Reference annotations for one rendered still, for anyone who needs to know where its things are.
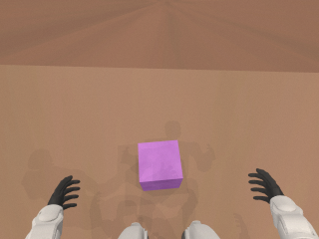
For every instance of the robot left thigh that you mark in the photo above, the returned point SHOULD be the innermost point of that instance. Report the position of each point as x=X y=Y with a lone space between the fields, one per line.
x=134 y=232

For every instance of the robot right forearm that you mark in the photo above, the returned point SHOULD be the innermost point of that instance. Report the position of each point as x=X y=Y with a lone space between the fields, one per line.
x=289 y=220

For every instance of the robot left forearm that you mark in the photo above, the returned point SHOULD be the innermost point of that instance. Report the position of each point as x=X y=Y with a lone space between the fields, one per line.
x=48 y=224

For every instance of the left robot hand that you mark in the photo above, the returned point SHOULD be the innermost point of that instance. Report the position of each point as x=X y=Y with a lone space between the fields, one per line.
x=59 y=198

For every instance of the carton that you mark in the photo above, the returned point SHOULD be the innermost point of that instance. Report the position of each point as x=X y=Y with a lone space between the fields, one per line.
x=159 y=165

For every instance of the robot thigh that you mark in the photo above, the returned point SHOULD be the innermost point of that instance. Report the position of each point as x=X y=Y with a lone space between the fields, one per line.
x=199 y=231
x=134 y=232

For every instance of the right robot hand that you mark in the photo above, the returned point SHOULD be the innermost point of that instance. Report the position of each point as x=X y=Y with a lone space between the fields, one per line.
x=271 y=188

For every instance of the robot right thigh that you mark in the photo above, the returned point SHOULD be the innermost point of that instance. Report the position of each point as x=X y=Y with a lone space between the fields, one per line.
x=199 y=231

